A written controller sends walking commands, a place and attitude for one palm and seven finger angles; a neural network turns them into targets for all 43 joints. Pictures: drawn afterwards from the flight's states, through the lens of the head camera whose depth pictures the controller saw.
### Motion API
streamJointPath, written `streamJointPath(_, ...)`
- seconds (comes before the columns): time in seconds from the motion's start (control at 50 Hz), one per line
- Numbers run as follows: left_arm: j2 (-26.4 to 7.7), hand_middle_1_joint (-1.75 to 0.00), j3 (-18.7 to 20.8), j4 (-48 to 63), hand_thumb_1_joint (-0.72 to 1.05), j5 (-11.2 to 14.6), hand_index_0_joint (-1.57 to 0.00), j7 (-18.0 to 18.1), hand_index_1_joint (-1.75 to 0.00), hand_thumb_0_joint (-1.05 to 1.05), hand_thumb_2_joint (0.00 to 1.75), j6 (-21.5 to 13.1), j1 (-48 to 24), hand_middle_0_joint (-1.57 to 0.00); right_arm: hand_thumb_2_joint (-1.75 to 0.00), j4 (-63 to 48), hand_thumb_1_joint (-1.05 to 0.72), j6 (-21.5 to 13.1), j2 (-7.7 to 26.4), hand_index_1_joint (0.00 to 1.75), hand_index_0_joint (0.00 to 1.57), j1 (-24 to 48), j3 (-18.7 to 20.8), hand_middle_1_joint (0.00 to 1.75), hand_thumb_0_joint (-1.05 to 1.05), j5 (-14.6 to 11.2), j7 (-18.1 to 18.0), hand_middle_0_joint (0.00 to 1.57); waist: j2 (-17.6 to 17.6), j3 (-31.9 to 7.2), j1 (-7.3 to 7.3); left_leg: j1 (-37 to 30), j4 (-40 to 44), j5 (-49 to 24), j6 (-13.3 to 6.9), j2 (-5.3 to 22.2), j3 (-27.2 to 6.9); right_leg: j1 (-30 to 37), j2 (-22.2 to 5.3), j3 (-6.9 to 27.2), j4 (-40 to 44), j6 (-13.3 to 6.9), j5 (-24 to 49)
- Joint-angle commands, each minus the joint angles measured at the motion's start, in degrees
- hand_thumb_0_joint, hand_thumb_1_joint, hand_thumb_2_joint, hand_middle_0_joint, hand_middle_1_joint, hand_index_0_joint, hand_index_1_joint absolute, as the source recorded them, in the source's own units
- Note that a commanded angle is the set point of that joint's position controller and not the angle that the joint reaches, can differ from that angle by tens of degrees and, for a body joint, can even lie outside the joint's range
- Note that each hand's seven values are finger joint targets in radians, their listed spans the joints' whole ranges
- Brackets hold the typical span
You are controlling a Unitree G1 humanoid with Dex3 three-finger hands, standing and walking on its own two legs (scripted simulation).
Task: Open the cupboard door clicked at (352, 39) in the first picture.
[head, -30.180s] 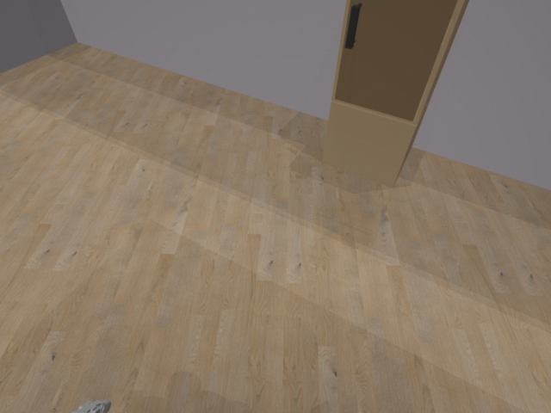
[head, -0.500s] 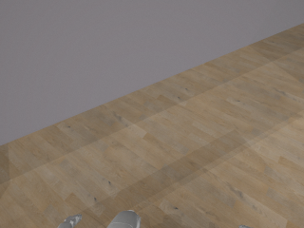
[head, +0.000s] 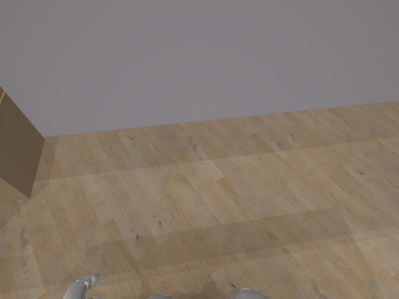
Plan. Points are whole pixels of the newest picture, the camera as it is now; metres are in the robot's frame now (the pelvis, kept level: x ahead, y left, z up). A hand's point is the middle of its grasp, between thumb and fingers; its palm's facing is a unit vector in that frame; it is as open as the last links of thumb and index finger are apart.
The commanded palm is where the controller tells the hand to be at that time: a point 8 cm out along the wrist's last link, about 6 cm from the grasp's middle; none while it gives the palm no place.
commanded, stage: turn to face it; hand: left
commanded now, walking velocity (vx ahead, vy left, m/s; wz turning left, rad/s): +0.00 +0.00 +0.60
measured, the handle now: out of the picture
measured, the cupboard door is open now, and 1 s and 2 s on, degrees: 50 50 50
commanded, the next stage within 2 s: take the last steps up to it in 1.60 s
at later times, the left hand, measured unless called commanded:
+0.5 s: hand out of the picture +0.01 +0.21 -0.19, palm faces +0.34 -0.92 -0.22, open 7.4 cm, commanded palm none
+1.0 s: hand out of the picture +0.00 +0.16 -0.16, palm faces +0.59 -0.78 -0.22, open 7.4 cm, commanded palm none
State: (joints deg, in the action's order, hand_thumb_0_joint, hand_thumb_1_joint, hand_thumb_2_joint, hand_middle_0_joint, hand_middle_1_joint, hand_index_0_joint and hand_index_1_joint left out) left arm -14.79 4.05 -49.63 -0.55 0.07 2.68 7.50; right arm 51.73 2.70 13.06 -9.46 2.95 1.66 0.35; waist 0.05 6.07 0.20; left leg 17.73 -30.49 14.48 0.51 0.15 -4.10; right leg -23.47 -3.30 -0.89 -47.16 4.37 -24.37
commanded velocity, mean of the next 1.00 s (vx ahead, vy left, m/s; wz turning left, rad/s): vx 0.00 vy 0.00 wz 0.60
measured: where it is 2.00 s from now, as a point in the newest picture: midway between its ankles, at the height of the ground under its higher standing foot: outside the picture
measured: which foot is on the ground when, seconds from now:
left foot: down 0.00-0.06, up 0.08-0.36, down 0.38-0.76, up 0.78-1.00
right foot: up 0.00-0.04, down 0.06-0.38, up 0.40-0.74, down 0.76-1.00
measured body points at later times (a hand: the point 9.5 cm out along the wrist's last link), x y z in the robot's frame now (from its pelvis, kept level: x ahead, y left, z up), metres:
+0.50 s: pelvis +0.02 -0.01 -0.01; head +0.07 +0.04 +0.43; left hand +0.00 +0.26 -0.17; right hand +0.21 -0.22 -0.13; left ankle +0.00 +0.09 -0.74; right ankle +0.02 -0.16 -0.67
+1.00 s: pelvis +0.05 -0.04 +0.00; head +0.10 +0.00 +0.45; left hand -0.03 +0.20 -0.15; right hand +0.28 -0.20 -0.14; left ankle -0.02 +0.05 -0.70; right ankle +0.10 -0.17 -0.74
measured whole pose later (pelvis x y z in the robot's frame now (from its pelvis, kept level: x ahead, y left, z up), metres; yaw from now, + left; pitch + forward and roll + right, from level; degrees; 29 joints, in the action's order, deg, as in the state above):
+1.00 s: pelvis +0.05 -0.04 +0.00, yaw +38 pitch +1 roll +1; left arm -11.5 2.0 -49.6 -1.4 0.7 0.6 11.3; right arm 52.0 4.5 14.2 -8.0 4.3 0.6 1.9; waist -2.1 6.6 0.9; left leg 23.8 -48.3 26.0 3.6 0.5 3.8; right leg -11.8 -7.8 -8.3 -30.8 2.3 -19.2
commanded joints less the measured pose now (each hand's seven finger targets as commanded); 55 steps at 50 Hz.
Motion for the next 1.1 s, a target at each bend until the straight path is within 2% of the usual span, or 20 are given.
streamJointPath(0.0,-5.57,-0.3,1.51,3.16,0.9,-0.07,-0.2,0.69,-0.3,0.0,0.9,-2.09,7.67,-0.2,-0.9,-5.39,-0.9,-0.84,11.61,0.3,0.2,4.03,4.07,0.3,0.0,-0.68,-0.54,0.2,6.88,-9.55,-2.94,4.93,2.58,-9.92,-5.41,7.66,-11.25,17.42,1.61,-1.31,20.32,-0.98,10.36)
streamJointPath(0.04,-13.83,-0.3,2.94,3.41,0.9,-1.42,-0.2,1.51,-0.3,0.0,0.9,-2.95,9.25,-0.2,-0.9,-7.63,-0.9,-0.93,5.74,0.3,0.2,3.8,3.16,0.3,0.0,-1.19,0.11,0.2,-17.87,-9.35,-4.06,17.84,-22.64,20.24,1.88,-4.68,3.07,21.7,-23.91,22.89,33.3,-11.29,13.72)
streamJointPath(0.06,-13.17,-0.3,2.31,4.31,0.9,-0.99,-0.2,1.61,-0.3,0.0,0.9,-2.94,8.11,-0.2,-0.9,-7.41,-0.9,-0.54,7.36,0.3,0.2,2.66,3.21,0.3,0.0,-0.58,0.52,0.2,-13.22,-8.99,-3.2,15.58,-34.12,19.92,1.12,-1.64,0.71,14.73,-25.14,20.45,32.64,-14.59,11.66)
streamJointPath(0.14,-6.54,-0.3,0.75,5.36,0.9,-0.75,-0.2,1.9,-0.3,0.0,0.9,-3.0,1.77,-0.2,-0.9,-4.96,-0.9,0.29,5.49,0.3,0.2,3.07,2.68,0.3,0.0,-0.79,1.23,0.2,-14.75,-6.09,0.35,15.61,-35.01,12.5,3.28,1.62,4.26,16.19,-14.75,2.0,26.41,-10.77,34.73)
streamJointPath(0.24,-10.23,-0.3,1.93,2.59,0.9,-1.03,-0.2,1.79,-0.3,0.0,0.9,-3.22,8.15,-0.2,-0.9,-5.45,-0.9,-0.35,3.13,0.3,0.2,7.09,1.32,0.3,0.0,-1.28,1.64,0.2,-11.58,-8.21,-2.86,9.13,-14.51,12.18,2.86,0.07,10.01,23.12,-16.71,-1.99,20.82,-10.41,48.02)
streamJointPath(0.32,-10.43,-0.3,2.22,3.02,0.9,-0.19,-0.2,1.11,-0.3,0.0,0.9,-2.72,5.88,-0.2,-0.9,-4.19,-0.9,-0.94,6.69,0.3,0.2,-0.1,2.09,0.3,0.0,-0.85,1.44,0.2,-7.26,-10.44,1.79,-7.91,3.12,-4.03,0.53,-0.13,9.83,13.21,-15.44,-7.14,9.39,-5.02,38.13)
streamJointPath(0.36,-4.09,-0.3,0.4,7.23,0.9,0.2,-0.2,0.66,-0.3,0.0,0.9,-2.03,2.62,-0.2,-0.9,-3.18,-0.9,-1.31,18.13,0.3,0.2,-8.88,4.91,0.3,0.0,-0.18,0.63,0.2,19.02,-13.93,6.38,-20.87,8.43,-38.8,-14.56,24.99,-22.65,-11.0,-3.31,-7.3,-15.1,1.46,-15.97)
streamJointPath(0.38,-5.82,-0.3,0.55,7.71,0.9,-0.46,-0.2,1.07,-0.3,0.0,0.9,-1.22,-0.85,-0.2,-0.9,-2.09,-0.9,-1.24,17.79,0.3,0.2,-10.57,4.9,0.3,0.0,-0.31,-0.05,0.2,9.8,-14.26,6.86,-19.41,8.31,-31.68,-16.19,25.36,-22.1,-13.11,-3.66,-0.86,-20.7,0.52,-14.15)
streamJointPath(0.48,-4.44,-0.3,1.01,3.77,0.9,-0.32,-0.2,0.39,-0.3,0.0,0.9,-0.88,1.22,-0.2,-0.9,-4.56,-0.9,-2.04,11.9,0.3,0.2,-0.41,3.0,0.3,0.0,-0.29,-1.25,0.2,9.21,-10.24,1.07,-9.47,9.2,-22.47,-9.98,13.48,-9.98,-7.92,-2.53,1.26,-16.44,0.63,-0.51)
streamJointPath(0.68,-4.52,-0.3,0.99,4.07,0.9,0.07,-0.2,0.71,-0.3,0.0,0.9,-1.82,4.43,-0.2,-0.9,-4.88,-0.9,-0.88,12.14,0.3,0.2,2.04,4.22,0.3,0.0,-0.39,-0.7,0.2,8.61,-10.02,-1.11,0.17,5.06,-15.89,-7.42,8.95,-14.65,12.12,3.39,-1.53,14.89,-0.76,6.79)
streamJointPath(0.7,-6.49,-0.3,1.46,3.59,0.9,-0.1,-0.2,0.99,-0.3,0.0,0.9,-2.34,7.16,-0.2,-0.9,-5.42,-0.9,-0.85,11.05,0.3,0.2,2.93,4.15,0.3,0.0,-0.81,-0.49,0.2,4.86,-10.53,-2.7,4.93,1.64,-10.85,-5.08,6.53,-13.36,18.99,1.08,0.29,22.87,-1.18,10.9)
streamJointPath(0.74,-13.94,-0.3,2.6,4.12,0.9,-1.36,-0.2,1.63,-0.3,0.0,0.9,-2.82,8.26,-0.2,-0.9,-7.57,-0.9,-0.9,6.18,0.3,0.2,3.23,3.38,0.3,0.0,-1.15,0.21,0.2,-17.09,-8.85,-3.74,17.54,-24.13,20.88,1.66,-5.01,1.67,20.35,-24.61,23.29,33.54,-12.22,12.88)
streamJointPath(0.78,-9.93,-0.3,1.56,4.92,0.9,-0.67,-0.2,1.95,-0.3,0.0,0.9,-2.91,4.16,-0.2,-0.9,-6.01,-0.9,0.18,6.85,0.3,0.2,3.38,3.72,0.3,0.0,-0.5,0.51,0.2,-14.9,-6.14,-0.95,17.66,-39.54,16.59,1.67,-0.82,-0.34,13.67,-19.68,17.3,30.9,-13.32,18.18)
streamJointPath(0.84,-6.82,-0.3,0.75,5.7,0.9,-0.75,-0.2,1.91,-0.3,0.0,0.9,-3.0,1.07,-0.2,-0.9,-4.72,-0.9,0.57,5.49,0.3,0.2,2.65,2.95,0.3,0.0,-0.83,1.34,0.2,-14.31,-5.76,0.66,14.38,-35.02,11.95,3.21,1.22,3.88,14.51,-14.62,2.44,27.01,-10.97,32.37)
streamJointPath(0.92,-9.95,-0.3,1.81,3.58,0.9,-1.1,-0.2,1.82,-0.3,0.0,0.9,-3.1,5.96,-0.2,-0.9,-5.48,-0.9,-0.07,3.34,0.3,0.2,6.52,1.79,0.3,0.0,-1.26,1.78,0.2,-11.13,-7.27,-2.22,9.26,-17.39,12.74,3.08,0.31,8.57,19.99,-16.36,-0.5,22.84,-10.78,40.46)
streamJointPath(0.98,-11.1,-0.3,2.24,2.73,0.9,-0.73,-0.2,1.36,-0.3,0.0,0.9,-2.87,7.08,-0.2,-0.9,-5.05,-0.9,-0.71,4.24,0.3,0.2,3.78,1.59,0.3,0.0,-1.17,1.55,0.2,-11.14,-9.06,-1.16,1.75,-4.53,5.64,2.04,-1.33,10.75,19.2,-15.7,-3.54,16.93,-7.93,41.1)
streamJointPath(1.02,-9.31,-0.3,2.13,3.67,0.9,0.03,-0.2,0.9,-0.3,0.0,0.9,-2.51,6.26,-0.2,-0.9,-3.89,-0.9,-1.55,9.59,0.3,0.2,-2.41,2.92,0.3,0.0,-0.61,1.33,0.2,-1.13,-13.43,2.58,-14.55,5.36,-13.52,-1.63,5.25,2.58,7.54,-12.79,-7.91,2.73,-2.63,30.22)
streamJointPath(1.04,-4.71,-0.3,0.88,6.22,0.9,0.4,-0.2,0.45,-0.3,0.0,0.9,-2.34,4.92,-0.2,-0.9,-3.44,-0.9,-1.9,16.48,0.3,0.2,-7.65,4.71,0.3,0.0,-0.14,0.82,0.2,17.28,-15.43,5.22,-23.41,6.23,-39.27,-11.33,22.1,-19.81,-9.08,-4.17,-9.04,-11.21,1.77,-8.72)
streamJointPath(1.06,-5.43,-0.3,0.49,7.84,0.9,-0.26,-0.2,0.96,-0.3,0.0,0.9,-1.71,1.2,-0.2,-0.9,-2.04,-0.9,-1.32,18.15,0.3,0.2,-11.08,4.75,0.3,0.0,-0.29,0.37,0.2,12.19,-15.14,6.4,-20.23,6.28,-38.3,-15.76,25.47,-20.36,-10.27,-3.49,-2.35,-17.64,0.47,-15.58)
streamJointPath(1.08,-4.6,-0.3,0.64,7.05,0.9,-0.2,-0.2,1.34,-0.3,0.0,0.9,-1.37,-1.4,-0.2,-0.9,-2.1,-0.9,-1.68,16.45,0.3,0.2,-10.0,4.58,0.3,0.0,-0.19,-0.5,0.2,12.9,-14.62,5.94,-18.53,6.72,-35.09,-14.9,21.69,-20.23,-12.66,-3.32,0.16,-20.43,0.24,-12.18)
